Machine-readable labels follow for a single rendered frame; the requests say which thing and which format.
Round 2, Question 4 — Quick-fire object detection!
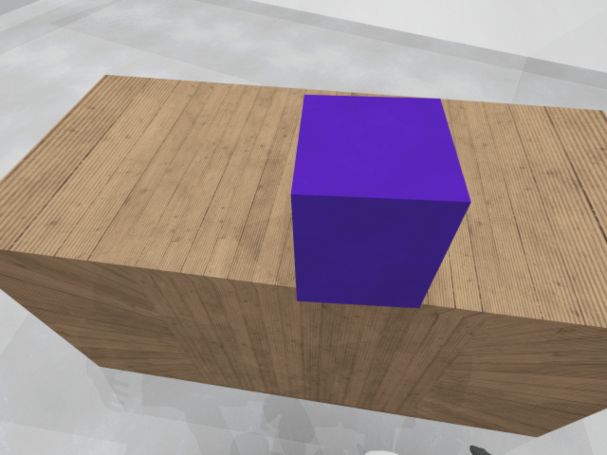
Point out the carton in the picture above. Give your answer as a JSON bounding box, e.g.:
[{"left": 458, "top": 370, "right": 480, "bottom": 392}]
[{"left": 291, "top": 95, "right": 471, "bottom": 308}]

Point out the pedestal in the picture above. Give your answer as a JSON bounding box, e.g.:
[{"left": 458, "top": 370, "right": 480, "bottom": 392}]
[{"left": 0, "top": 75, "right": 607, "bottom": 437}]

